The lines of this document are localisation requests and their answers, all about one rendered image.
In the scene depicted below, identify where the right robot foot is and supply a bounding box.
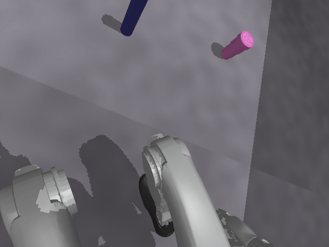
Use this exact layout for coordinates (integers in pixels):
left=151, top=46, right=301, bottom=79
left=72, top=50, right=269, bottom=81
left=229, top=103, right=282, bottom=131
left=139, top=174, right=174, bottom=237

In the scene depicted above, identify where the right robot hand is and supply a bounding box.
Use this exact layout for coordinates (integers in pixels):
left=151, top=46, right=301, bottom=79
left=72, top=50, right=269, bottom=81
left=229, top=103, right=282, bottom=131
left=216, top=208, right=258, bottom=247

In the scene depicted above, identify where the right robot arm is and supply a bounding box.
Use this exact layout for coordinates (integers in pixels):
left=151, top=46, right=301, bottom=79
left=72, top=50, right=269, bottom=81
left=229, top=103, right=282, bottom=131
left=247, top=237, right=275, bottom=247

